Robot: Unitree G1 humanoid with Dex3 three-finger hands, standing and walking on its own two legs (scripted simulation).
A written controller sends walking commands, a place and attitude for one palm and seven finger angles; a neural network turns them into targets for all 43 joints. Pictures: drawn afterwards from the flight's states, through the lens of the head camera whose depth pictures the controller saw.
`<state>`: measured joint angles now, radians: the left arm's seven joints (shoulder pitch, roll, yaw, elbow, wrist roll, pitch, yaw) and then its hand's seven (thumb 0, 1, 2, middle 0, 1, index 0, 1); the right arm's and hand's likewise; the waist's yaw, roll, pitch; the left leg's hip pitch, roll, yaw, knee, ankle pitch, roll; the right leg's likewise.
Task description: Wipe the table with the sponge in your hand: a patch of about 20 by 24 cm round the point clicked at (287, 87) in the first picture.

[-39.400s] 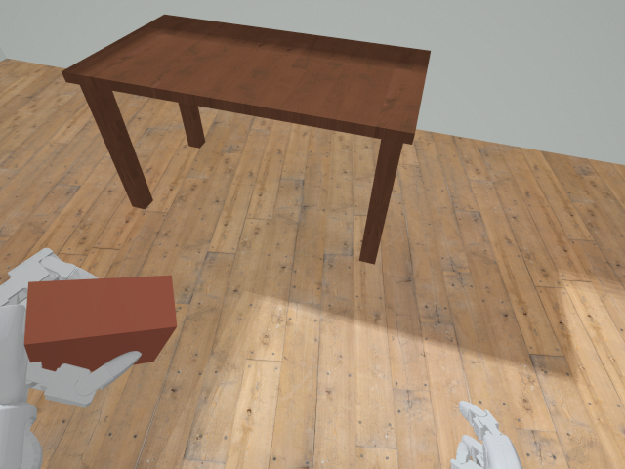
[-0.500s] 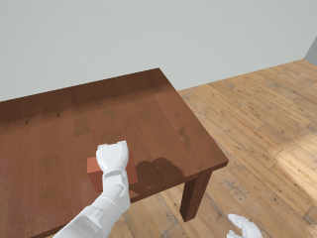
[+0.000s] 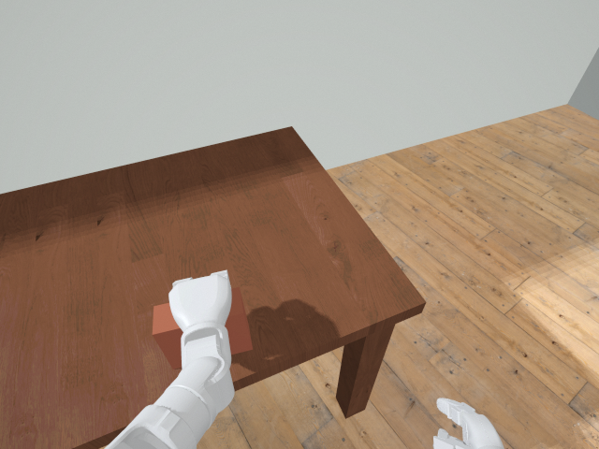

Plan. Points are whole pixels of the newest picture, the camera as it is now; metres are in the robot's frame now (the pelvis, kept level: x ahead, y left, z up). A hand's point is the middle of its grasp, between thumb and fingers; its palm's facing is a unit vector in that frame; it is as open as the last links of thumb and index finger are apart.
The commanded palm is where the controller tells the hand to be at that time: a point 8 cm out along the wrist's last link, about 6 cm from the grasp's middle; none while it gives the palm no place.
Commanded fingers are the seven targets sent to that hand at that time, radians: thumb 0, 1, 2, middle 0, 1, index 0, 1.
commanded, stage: wipe back along the third lane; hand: left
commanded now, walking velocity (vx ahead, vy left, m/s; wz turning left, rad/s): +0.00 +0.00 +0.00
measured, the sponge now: (208, 334) +0.31 +0.19 -0.07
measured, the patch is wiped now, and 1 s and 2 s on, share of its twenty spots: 1.00 1.00 1.00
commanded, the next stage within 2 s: slide back across to the middle lane in 0.28 s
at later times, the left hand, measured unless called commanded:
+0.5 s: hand (207, 321) +0.31 +0.18 -0.03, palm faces -0.07 -0.05 -1.00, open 9.6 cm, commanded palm +0.27 +0.17 +0.01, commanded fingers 0.00 0.10 1.30 -1.20 -1.60 -1.20 -1.60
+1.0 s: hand (182, 336) +0.28 +0.21 -0.02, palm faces -0.07 -0.11 -0.99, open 9.6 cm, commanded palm +0.24 +0.22 +0.03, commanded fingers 0.00 0.10 1.30 -1.20 -1.60 -1.20 -1.60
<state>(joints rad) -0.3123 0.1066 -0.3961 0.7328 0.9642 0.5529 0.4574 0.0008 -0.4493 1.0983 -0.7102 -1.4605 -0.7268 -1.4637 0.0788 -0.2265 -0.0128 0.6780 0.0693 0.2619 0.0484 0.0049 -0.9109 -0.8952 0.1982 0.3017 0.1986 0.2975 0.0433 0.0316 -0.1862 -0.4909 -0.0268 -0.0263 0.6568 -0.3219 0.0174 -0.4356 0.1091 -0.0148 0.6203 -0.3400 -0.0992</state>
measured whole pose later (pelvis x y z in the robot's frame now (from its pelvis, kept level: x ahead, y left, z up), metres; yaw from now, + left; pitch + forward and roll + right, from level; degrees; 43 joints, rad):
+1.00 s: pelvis +0.00 +0.01 +0.01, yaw -1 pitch +5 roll +0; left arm -0.10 0.16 -0.31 0.49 0.99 0.50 0.38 0.01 -0.47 1.10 -0.74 -1.43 -0.76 -1.43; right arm 0.04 -0.23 0.01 0.63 0.08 0.23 0.03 0.01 -0.91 -0.90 0.20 0.30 0.20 0.30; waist 0.06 0.04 -0.16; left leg -0.38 -0.03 0.00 0.59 -0.31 0.03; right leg -0.33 0.11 0.02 0.56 -0.32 -0.09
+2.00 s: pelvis -0.05 -0.02 -0.03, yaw -1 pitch +15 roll +0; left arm -0.57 0.39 -0.05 1.05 1.00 0.24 0.37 0.01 -0.60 1.18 -0.84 -1.34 -0.85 -1.34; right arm 0.23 -0.27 -0.01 0.72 0.08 0.11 -0.02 0.00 -0.91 -0.89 0.20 0.30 0.20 0.30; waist -0.02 0.06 -0.18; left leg -0.78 -0.01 -0.07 0.86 -0.35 0.03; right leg -0.73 0.15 -0.05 0.81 -0.34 -0.13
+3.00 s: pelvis -0.03 +0.04 -0.03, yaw -3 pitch +21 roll -5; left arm -0.81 0.53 0.04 1.21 1.07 0.19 0.33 0.00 -0.59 1.18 -0.83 -1.34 -0.84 -1.37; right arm 0.32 -0.26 0.01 0.71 0.05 0.08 0.02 0.00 -0.91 -0.89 0.20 0.30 0.20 0.30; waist -0.10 0.06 -0.20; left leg -0.91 -0.03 -0.05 0.90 -0.36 0.06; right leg -0.82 0.14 -0.02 0.79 -0.34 -0.05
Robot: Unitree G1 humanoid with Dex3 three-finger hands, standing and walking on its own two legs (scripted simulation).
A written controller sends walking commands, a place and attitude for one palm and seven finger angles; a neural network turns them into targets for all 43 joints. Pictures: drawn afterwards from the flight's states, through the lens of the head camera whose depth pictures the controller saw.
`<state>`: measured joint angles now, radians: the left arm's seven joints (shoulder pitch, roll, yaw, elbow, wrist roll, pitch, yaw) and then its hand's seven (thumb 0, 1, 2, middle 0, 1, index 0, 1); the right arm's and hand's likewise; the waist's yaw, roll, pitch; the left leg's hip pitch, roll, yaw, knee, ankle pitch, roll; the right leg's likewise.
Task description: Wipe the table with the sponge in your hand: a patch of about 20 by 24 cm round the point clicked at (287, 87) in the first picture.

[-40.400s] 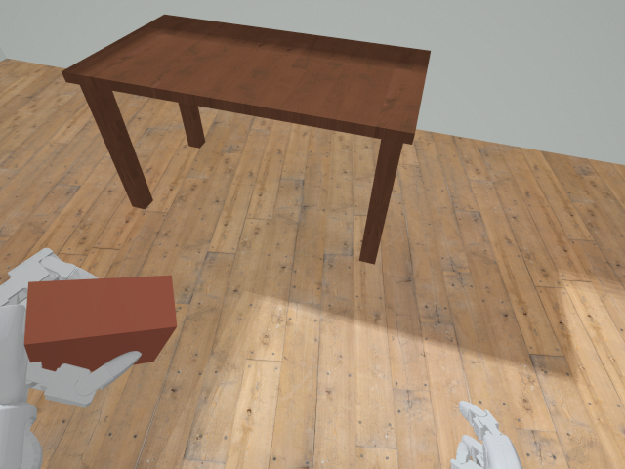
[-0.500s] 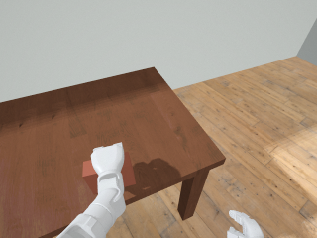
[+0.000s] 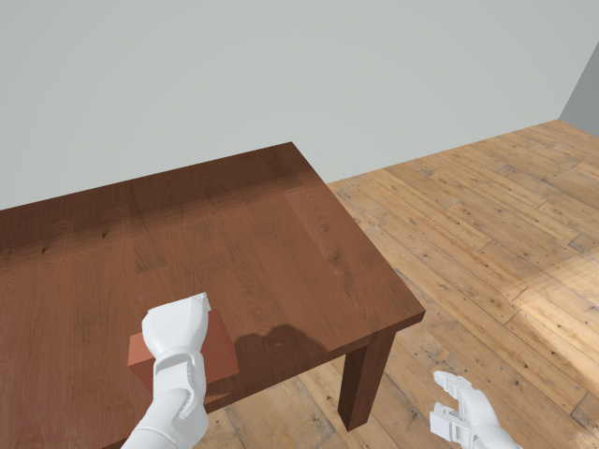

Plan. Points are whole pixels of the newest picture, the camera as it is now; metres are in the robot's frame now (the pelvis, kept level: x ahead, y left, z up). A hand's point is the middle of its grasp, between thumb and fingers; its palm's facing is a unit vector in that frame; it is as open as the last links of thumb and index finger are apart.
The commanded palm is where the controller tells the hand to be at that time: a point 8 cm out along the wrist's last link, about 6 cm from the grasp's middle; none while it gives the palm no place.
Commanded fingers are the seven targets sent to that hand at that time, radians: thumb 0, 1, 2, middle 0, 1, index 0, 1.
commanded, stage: slide back across to the middle lane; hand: left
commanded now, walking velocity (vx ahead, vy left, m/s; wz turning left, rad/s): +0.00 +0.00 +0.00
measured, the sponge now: (190, 360) +0.27 +0.21 -0.06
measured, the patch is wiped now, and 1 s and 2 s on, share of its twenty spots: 1.00 1.00 1.00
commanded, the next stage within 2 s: wipe forward along the middle lane in 0.04 s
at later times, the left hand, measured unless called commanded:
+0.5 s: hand (169, 345) +0.27 +0.24 -0.04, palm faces -0.11 -0.06 -0.99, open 9.7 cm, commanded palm +0.26 +0.25 +0.01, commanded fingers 0.00 0.10 1.30 -1.20 -1.60 -1.20 -1.60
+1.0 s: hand (167, 314) +0.33 +0.26 -0.04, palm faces -0.14 +0.01 -0.99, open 9.7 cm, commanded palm +0.32 +0.26 -0.01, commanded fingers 0.00 0.10 1.30 -1.20 -1.60 -1.20 -1.60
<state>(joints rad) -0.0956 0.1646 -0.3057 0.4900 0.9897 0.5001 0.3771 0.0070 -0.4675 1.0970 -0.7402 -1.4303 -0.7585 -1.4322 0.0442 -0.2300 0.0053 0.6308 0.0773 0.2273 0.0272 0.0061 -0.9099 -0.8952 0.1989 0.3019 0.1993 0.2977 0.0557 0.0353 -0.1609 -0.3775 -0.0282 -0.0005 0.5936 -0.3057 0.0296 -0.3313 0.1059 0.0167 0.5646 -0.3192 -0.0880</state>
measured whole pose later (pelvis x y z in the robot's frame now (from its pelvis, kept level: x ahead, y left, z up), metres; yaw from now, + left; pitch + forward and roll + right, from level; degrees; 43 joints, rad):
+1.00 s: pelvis -0.05 -0.03 -0.04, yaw +1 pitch +15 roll +0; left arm -0.57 0.39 -0.05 1.05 1.00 0.24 0.37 0.01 -0.60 1.18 -0.84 -1.34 -0.85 -1.34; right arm 0.23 -0.27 -0.01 0.72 0.08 0.11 -0.02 0.00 -0.91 -0.89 0.20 0.30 0.20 0.30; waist -0.02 0.06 -0.18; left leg -0.78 -0.01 -0.07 0.86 -0.35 0.03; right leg -0.73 0.15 -0.05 0.81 -0.34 -0.13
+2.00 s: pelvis -0.03 +0.03 -0.04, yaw -2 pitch +21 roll -5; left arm -0.81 0.53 0.04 1.21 1.07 0.19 0.33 0.00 -0.59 1.18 -0.83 -1.34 -0.84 -1.37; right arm 0.32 -0.26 0.01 0.71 0.05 0.08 0.02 0.00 -0.91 -0.89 0.20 0.30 0.20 0.30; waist -0.10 0.06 -0.20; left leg -0.91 -0.03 -0.05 0.90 -0.36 0.06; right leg -0.82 0.14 -0.02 0.79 -0.34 -0.05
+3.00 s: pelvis +0.00 +0.05 -0.02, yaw -1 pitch +17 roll -5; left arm -0.49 0.51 0.02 0.94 1.03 0.18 0.36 -0.01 -0.47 1.12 -0.71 -1.44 -0.73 -1.46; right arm 0.25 -0.26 -0.01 0.68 0.06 0.17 0.04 0.00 -0.91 -0.89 0.20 0.30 0.20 0.30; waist -0.03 0.05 -0.19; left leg -0.71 -0.06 -0.05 0.80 -0.38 0.10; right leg -0.61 0.11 0.00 0.66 -0.35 -0.03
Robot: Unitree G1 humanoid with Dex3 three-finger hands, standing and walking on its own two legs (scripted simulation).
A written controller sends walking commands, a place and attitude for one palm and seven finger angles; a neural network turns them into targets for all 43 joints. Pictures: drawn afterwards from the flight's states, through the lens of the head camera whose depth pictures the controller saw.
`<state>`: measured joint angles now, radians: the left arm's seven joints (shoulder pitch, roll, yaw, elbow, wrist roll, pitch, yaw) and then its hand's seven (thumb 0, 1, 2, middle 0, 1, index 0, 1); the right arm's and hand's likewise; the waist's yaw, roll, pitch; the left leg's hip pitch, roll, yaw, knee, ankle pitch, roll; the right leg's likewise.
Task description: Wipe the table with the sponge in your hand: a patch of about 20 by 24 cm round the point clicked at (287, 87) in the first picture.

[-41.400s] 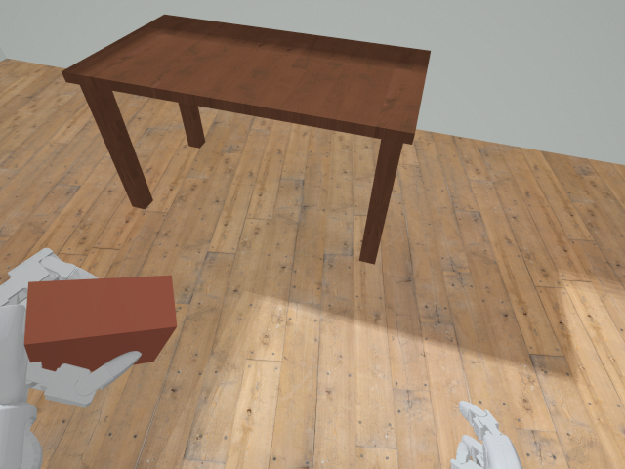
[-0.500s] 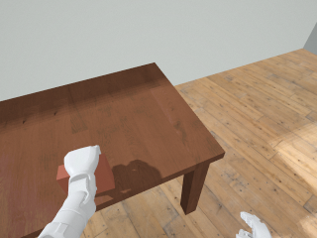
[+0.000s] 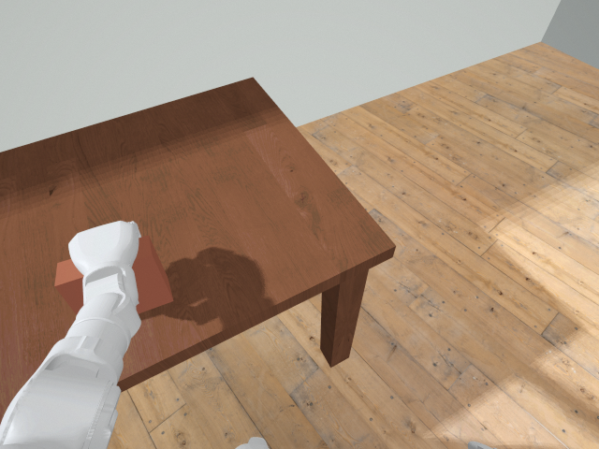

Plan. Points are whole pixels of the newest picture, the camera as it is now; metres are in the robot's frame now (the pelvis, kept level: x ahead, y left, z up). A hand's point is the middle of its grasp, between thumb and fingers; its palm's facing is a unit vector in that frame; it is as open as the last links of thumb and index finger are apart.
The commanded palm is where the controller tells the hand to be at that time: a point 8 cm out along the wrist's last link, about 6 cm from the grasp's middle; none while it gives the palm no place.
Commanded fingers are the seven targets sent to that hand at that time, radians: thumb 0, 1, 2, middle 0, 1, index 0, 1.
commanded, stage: wipe forward along the middle lane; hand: left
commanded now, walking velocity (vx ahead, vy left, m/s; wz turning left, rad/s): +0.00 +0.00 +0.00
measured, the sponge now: (123, 290) +0.36 +0.30 -0.04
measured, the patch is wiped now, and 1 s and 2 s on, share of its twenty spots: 1.00 1.00 1.00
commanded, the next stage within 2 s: slide back across to the first lane in 0.76 s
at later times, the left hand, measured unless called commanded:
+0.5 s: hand (109, 244) +0.42 +0.32 +0.00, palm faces -0.15 +0.00 -0.99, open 9.7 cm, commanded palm +0.42 +0.33 +0.03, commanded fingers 0.00 0.10 1.30 -1.20 -1.60 -1.20 -1.60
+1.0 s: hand (97, 224) +0.47 +0.36 +0.00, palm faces -0.14 -0.03 -0.99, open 9.7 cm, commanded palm +0.45 +0.35 +0.05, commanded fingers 0.00 0.10 1.30 -1.20 -1.60 -1.20 -1.60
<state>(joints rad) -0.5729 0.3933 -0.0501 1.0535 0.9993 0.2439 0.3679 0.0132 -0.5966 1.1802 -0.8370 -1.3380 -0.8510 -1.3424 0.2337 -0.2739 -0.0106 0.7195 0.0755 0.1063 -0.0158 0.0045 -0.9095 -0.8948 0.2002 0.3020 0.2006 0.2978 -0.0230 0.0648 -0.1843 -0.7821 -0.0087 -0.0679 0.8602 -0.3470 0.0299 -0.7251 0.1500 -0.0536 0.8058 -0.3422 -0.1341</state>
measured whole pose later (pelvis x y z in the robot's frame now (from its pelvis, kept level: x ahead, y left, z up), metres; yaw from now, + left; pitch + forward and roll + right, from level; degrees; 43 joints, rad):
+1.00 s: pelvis +0.02 +0.06 +0.00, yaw -3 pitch +21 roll -5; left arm -0.81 0.53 0.04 1.21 1.07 0.19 0.33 0.00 -0.59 1.18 -0.83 -1.34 -0.84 -1.37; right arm 0.32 -0.26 0.01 0.71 0.05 0.08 0.02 0.00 -0.91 -0.89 0.20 0.30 0.20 0.30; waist -0.10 0.06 -0.20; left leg -0.91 -0.03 -0.05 0.90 -0.36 0.06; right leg -0.82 0.14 -0.02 0.79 -0.34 -0.05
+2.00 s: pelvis +0.05 +0.08 +0.01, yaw -1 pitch +17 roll -5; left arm -0.49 0.51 0.02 0.94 1.03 0.18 0.36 -0.01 -0.47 1.12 -0.71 -1.44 -0.73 -1.46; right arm 0.25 -0.26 -0.01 0.68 0.06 0.17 0.04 0.00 -0.91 -0.89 0.20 0.30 0.20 0.30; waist -0.03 0.05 -0.19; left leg -0.71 -0.06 -0.05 0.80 -0.38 0.10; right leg -0.61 0.11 0.00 0.66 -0.35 -0.03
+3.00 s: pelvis +0.06 +0.08 +0.02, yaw -1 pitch +11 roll -4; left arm -0.04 0.37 -0.11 0.44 1.00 0.35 0.36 0.02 -0.43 1.08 -0.68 -1.46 -0.71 -1.47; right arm 0.16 -0.24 0.01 0.61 0.08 0.17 0.04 0.01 -0.91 -0.89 0.20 0.30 0.20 0.30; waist 0.04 0.07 -0.20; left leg -0.55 -0.07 -0.05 0.75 -0.39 0.10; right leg -0.46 0.10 0.00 0.64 -0.37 -0.03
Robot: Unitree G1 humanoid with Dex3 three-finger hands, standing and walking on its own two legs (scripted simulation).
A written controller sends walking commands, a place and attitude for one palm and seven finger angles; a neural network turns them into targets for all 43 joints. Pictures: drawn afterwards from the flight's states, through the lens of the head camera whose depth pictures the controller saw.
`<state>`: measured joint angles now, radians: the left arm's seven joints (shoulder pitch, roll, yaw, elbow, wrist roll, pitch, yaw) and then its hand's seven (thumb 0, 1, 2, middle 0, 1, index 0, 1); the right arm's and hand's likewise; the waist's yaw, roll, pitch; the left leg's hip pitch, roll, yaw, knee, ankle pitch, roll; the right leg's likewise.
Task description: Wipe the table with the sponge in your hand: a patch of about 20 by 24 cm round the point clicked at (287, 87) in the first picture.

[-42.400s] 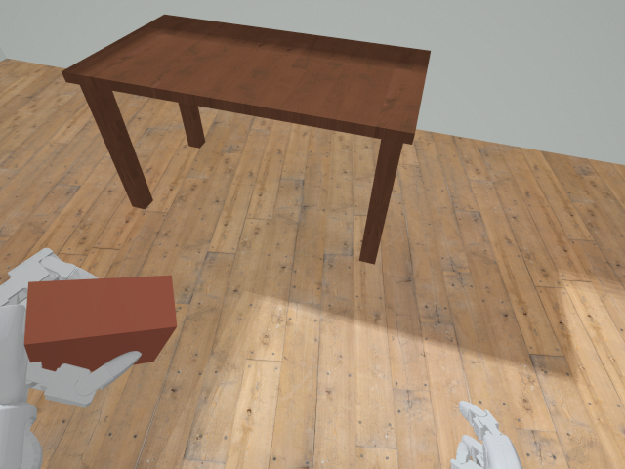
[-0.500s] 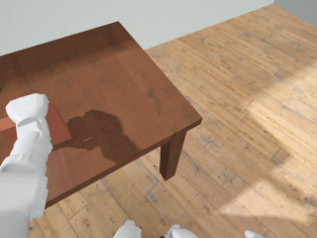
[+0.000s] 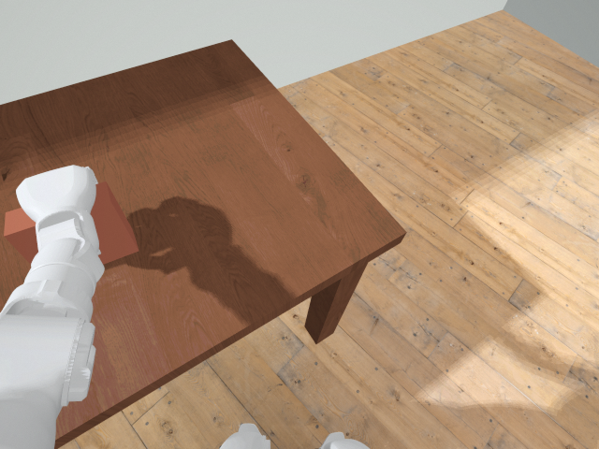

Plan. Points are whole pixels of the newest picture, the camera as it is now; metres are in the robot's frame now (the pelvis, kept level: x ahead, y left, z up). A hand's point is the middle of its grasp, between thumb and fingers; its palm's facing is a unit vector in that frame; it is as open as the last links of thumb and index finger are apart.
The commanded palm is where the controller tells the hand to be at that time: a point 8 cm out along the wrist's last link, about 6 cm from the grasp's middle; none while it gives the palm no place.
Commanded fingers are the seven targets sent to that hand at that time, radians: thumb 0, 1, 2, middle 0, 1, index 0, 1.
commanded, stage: slide back across to the first lane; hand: left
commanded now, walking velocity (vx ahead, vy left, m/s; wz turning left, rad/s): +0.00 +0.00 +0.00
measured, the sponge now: (83, 240) +0.42 +0.32 -0.03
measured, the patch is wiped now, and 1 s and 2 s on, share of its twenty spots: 1.00 1.00 1.00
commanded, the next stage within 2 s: wipe back along the first lane in 0.62 s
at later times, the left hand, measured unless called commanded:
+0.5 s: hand (40, 230) +0.42 +0.36 +0.01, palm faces -0.09 -0.03 -1.00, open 9.7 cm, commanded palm +0.38 +0.35 +0.05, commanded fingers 0.00 0.10 1.30 -1.20 -1.60 -1.20 -1.60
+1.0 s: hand (24, 247) +0.39 +0.37 +0.00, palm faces -0.11 -0.01 -0.99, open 9.7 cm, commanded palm +0.36 +0.34 +0.04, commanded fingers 0.00 0.10 1.30 -1.20 -1.60 -1.20 -1.60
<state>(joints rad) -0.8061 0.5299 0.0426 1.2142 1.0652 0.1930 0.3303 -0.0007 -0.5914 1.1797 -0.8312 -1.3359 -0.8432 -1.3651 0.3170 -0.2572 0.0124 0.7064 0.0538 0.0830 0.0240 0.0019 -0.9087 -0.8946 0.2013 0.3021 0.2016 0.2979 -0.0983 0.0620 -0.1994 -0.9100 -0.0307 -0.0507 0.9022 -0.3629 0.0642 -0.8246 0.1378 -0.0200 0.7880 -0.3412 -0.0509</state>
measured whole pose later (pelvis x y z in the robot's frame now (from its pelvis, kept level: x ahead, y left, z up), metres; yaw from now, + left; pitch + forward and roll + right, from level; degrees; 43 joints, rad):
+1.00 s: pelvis +0.03 +0.02 +0.02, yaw +1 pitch +17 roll -5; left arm -0.49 0.51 0.02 0.94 1.03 0.18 0.36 -0.01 -0.47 1.12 -0.71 -1.44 -0.73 -1.46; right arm 0.25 -0.26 -0.01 0.68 0.06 0.17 0.04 0.00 -0.91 -0.89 0.20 0.30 0.20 0.30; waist -0.03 0.05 -0.19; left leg -0.71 -0.06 -0.05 0.80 -0.38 0.10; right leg -0.61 0.11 0.00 0.66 -0.35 -0.03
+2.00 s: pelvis +0.05 +0.02 +0.03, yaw +2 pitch +11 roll -4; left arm -0.04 0.37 -0.11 0.44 1.00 0.35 0.36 0.02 -0.43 1.08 -0.68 -1.46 -0.71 -1.47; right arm 0.16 -0.24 0.01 0.61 0.08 0.17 0.04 0.01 -0.91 -0.89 0.20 0.30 0.20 0.30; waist 0.04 0.07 -0.20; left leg -0.55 -0.07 -0.05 0.75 -0.39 0.10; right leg -0.46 0.10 0.00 0.64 -0.37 -0.03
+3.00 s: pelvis +0.04 +0.00 +0.03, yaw +1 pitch +9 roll -2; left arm 0.14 0.33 -0.11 0.32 1.00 0.36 0.39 0.02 -0.43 1.08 -0.69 -1.46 -0.72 -1.46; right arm 0.13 -0.25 0.00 0.61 0.07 0.15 0.02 0.01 -0.91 -0.90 0.20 0.30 0.20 0.30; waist 0.05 0.06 -0.19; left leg -0.51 -0.06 -0.04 0.73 -0.37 0.07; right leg -0.44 0.11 0.01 0.66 -0.37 -0.06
